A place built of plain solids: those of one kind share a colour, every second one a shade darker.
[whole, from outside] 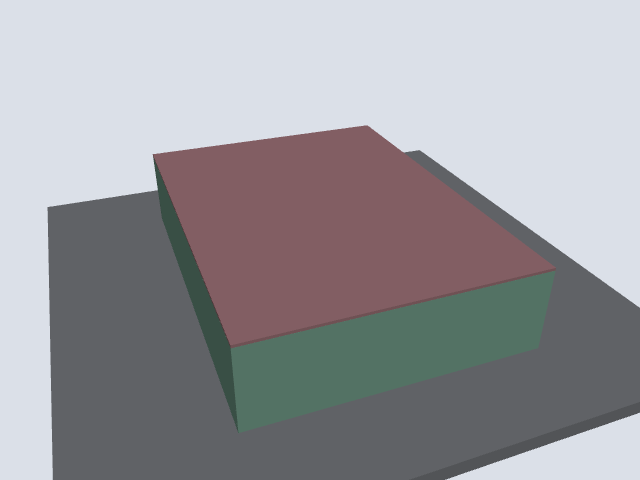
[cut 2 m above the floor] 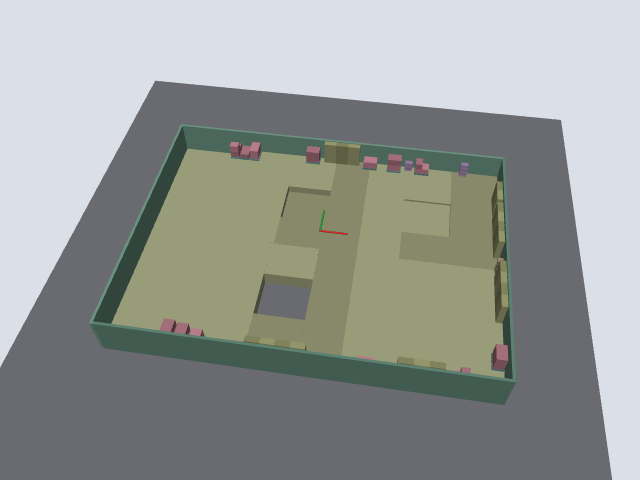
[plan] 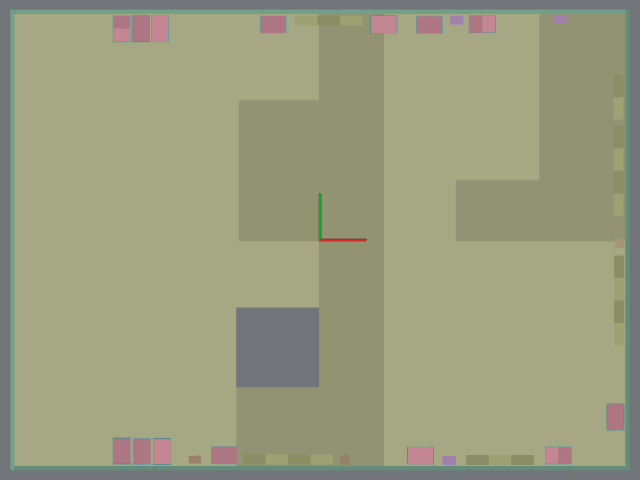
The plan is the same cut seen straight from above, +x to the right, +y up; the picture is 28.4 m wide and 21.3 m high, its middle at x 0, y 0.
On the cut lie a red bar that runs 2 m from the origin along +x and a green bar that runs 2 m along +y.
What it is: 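A closed goods hall without a stair; its walked floor is a bank 1.16 m over the ground, with five rectangular fields in it; some sunk deep, some a low step down, some level and merely marked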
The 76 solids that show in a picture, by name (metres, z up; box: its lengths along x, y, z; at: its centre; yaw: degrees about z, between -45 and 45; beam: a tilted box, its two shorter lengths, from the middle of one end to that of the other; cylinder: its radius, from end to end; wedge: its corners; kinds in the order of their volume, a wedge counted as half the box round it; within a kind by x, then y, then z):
{
 "floor_1": {"box": [4.37, 20.09, 0.6], "at": [-11.39, 0.0, 0.25]},
 "floor_2": {"box": [5.51, 9.99, 1.21], "at": [-6.47, -5.05, 0.55]},
 "floor_3": {"box": [5.62, 10.1, 1.21], "at": [-6.41, 5.0, 0.55]},
 "floor_4": {"box": [3.67, 3.52, 1.21], "at": [-1.88, -8.29, 0.55]},
 "floor_5": {"box": [3.67, 2.94, 1.21], "at": [-1.88, -1.52, 0.55]},
 "floor_6": {"box": [3.56, 2.75, 1.21], "at": [-1.82, 1.32, 0.55]},
 "floor_7": {"box": [3.6, 3.54, 0.58], "at": [-1.82, 4.45, 0.24]},
 "floor_8": {"box": [3.56, 3.85, 1.21], "at": [-1.82, 8.12, 0.55]},
 "floor_9": {"box": [2.89, 9.99, 1.21], "at": [1.39, -5.05, 0.55]},
 "floor_10": {"box": [2.88, 10.1, 1.21], "at": [1.4, 5.0, 0.55]},
 "floor_11": {"box": [3.19, 10.1, 1.21], "at": [4.43, 5.0, 0.55]},
 "floor_12": {"box": [3.7, 2.7, 1.21], "at": [7.88, 1.3, 0.55]},
 "floor_13": {"box": [3.74, 3.58, 1.04], "at": [7.88, 4.42, 0.47]},
 "floor_14": {"box": [3.7, 3.86, 1.21], "at": [7.88, 8.12, 0.55]},
 "floor_15": {"box": [10.73, 9.99, 1.21], "at": [8.2, -5.05, 0.55]},
 "floor_16": {"box": [3.85, 10.1, 1.21], "at": [11.65, 5.0, 0.55]},
 "wall_1": {"box": [0.2, 20.45, 6.17], "at": [-13.65, 0.0, 3.03]},
 "wall_2": {"box": [27.1, 0.2, 6.17], "at": [0.0, -10.13, 3.03]},
 "wall_3": {"box": [27.1, 0.2, 6.17], "at": [0.0, 10.13, 3.03]},
 "wall_4": {"box": [0.2, 20.45, 6.17], "at": [13.65, 0.0, 3.03]},
 "roof_1": {"box": [27.5, 20.45, 0.2], "at": [0.0, 0.0, 6.21]},
 "shelving_1": {"box": [1.0, 0.45, 2.1], "at": [-2.92, -9.74, 2.21]},
 "shelving_2": {"box": [1.0, 0.45, 2.1], "at": [-1.92, -9.74, 2.21]},
 "shelving_3": {"box": [1.0, 0.45, 2.1], "at": [-0.92, -9.74, 2.21]},
 "shelving_4": {"box": [1.0, 0.45, 2.1], "at": [-0.61, 9.74, 2.21]},
 "shelving_5": {"box": [1.0, 0.45, 2.1], "at": [0.08, -9.74, 2.21]},
 "shelving_6": {"box": [1.0, 0.45, 2.1], "at": [0.39, 9.74, 2.21]},
 "shelving_7": {"box": [1.0, 0.45, 2.1], "at": [1.39, 9.74, 2.21]},
 "shelving_8": {"box": [1.0, 0.45, 2.1], "at": [6.99, -9.76, 2.21]},
 "shelving_9": {"box": [1.0, 0.45, 2.1], "at": [7.99, -9.76, 2.21]},
 "shelving_10": {"box": [1.0, 0.45, 2.1], "at": [8.99, -9.76, 2.21]},
 "shelving_11": {"box": [0.45, 1.0, 2.1], "at": [13.24, 1.57, 2.21]},
 "shelving_12": {"box": [0.45, 1.0, 2.1], "at": [13.24, 2.57, 2.21]},
 "shelving_13": {"box": [0.45, 1.0, 2.1], "at": [13.24, 3.57, 2.21]},
 "shelving_14": {"box": [0.45, 1.0, 2.1], "at": [13.24, 4.57, 2.21]},
 "shelving_15": {"box": [0.45, 1.0, 2.1], "at": [13.25, 5.84, 2.21]},
 "shelving_16": {"box": [0.45, 1.0, 2.1], "at": [13.25, 6.84, 2.21]},
 "shelving_17": {"box": [0.45, 1.0, 2.1], "at": [13.28, -4.18, 2.21]},
 "shelving_18": {"box": [0.45, 1.0, 2.1], "at": [13.28, -3.18, 2.21]},
 "shelving_19": {"box": [0.45, 1.0, 2.1], "at": [13.28, -2.18, 2.21]},
 "shelving_20": {"box": [0.45, 1.0, 2.1], "at": [13.28, -1.18, 2.21]},
 "load_1": {"box": [0.77, 1.09, 0.71], "at": [-8.8, -9.36, 2.36]},
 "load_2": {"box": [0.71, 0.57, 0.61], "at": [-8.8, 9.1, 2.21], "yaw": -0.1},
 "load_3": {"box": [0.71, 1.14, 0.61], "at": [-8.8, 9.38, 1.61], "yaw": 0.2},
 "load_4": {"box": [0.74, 1.13, 0.43], "at": [-7.96, 9.38, 1.52]},
 "load_5": {"box": [0.76, 1.13, 0.57], "at": [-7.9, -9.38, 2.16], "yaw": 0.1},
 "load_6": {"box": [0.72, 1.15, 0.93], "at": [-7.1, 9.38, 1.77], "yaw": -0.4},
 "load_7": {"box": [0.78, 1.1, 0.7], "at": [-7.01, -9.39, 1.65], "yaw": 0.2},
 "load_8": {"box": [1.14, 0.77, 0.39], "at": [-4.24, -9.56, 1.5], "yaw": 0.1},
 "load_9": {"box": [1.11, 0.75, 1.14], "at": [-2.07, 9.56, 1.87], "yaw": -0.1},
 "load_10": {"box": [1.12, 0.75, 0.66], "at": [2.83, 9.56, 1.63], "yaw": -0.2},
 "load_11": {"box": [1.12, 0.77, 0.68], "at": [4.46, -9.57, 1.64], "yaw": -0.4},
 "load_12": {"box": [1.13, 0.74, 0.61], "at": [4.85, 9.55, 2.22], "yaw": 0.3},
 "load_13": {"box": [1.13, 0.74, 0.61], "at": [4.86, 9.55, 1.61], "yaw": -0.2},
 "load_14": {"box": [0.57, 0.77, 0.52], "at": [6.91, 9.59, 2.08], "yaw": 0.1},
 "load_15": {"box": [1.14, 0.77, 0.52], "at": [7.19, 9.59, 1.56], "yaw": -0.4},
 "load_16": {"box": [1.15, 0.71, 0.53], "at": [10.59, -9.56, 1.57], "yaw": -0.1},
 "load_17": {"box": [0.58, 0.71, 0.53], "at": [10.86, -9.56, 2.1]},
 "load_18": {"box": [0.74, 1.15, 1.26], "at": [13.12, -7.86, 1.93]},
 "pallet_1": {"box": [0.8, 1.2, 0.14], "at": [-8.8, -9.37, 1.23]},
 "pallet_2": {"box": [0.8, 1.2, 0.14], "at": [-8.8, 9.38, 1.23]},
 "pallet_3": {"box": [0.8, 1.2, 0.14], "at": [-7.95, 9.38, 1.23]},
 "pallet_4": {"box": [0.8, 1.2, 0.14], "at": [-7.1, 9.38, 1.23]},
 "pallet_5": {"box": [1.2, 0.8, 0.14], "at": [-4.24, -9.55, 1.23]},
 "pallet_6": {"box": [1.2, 0.8, 0.14], "at": [-2.07, 9.57, 1.23]},
 "pallet_7": {"box": [1.2, 0.8, 0.14], "at": [2.83, 9.57, 1.23]},
 "pallet_8": {"box": [1.2, 0.8, 0.14], "at": [4.45, -9.57, 1.23]},
 "pallet_9": {"box": [1.2, 0.8, 0.14], "at": [4.86, 9.55, 1.23]},
 "pallet_10": {"box": [1.2, 0.8, 0.14], "at": [10.59, -9.56, 1.23]},
 "pallet_11": {"box": [0.8, 1.2, 0.14], "at": [13.12, -7.85, 1.23]},
 "carton_1": {"box": [0.55, 0.34, 0.27], "at": [-5.55, -9.75, 2.1], "yaw": -0.6},
 "carton_2": {"box": [0.46, 0.43, 0.3], "at": [1.09, -9.76, 1.91], "yaw": 0.1},
 "carton_3": {"box": [0.38, 0.4, 0.33], "at": [13.28, -0.13, 2.32], "yaw": -0.8},
 "crate_1": {"box": [0.6, 0.4, 0.2], "at": [5.73, -9.79, 1.66]},
 "crate_2": {"box": [0.6, 0.4, 0.2], "at": [6.06, 9.76, 1.86], "yaw": 0.2},
 "crate_3": {"box": [0.6, 0.4, 0.2], "at": [10.64, 9.79, 2.26]}
}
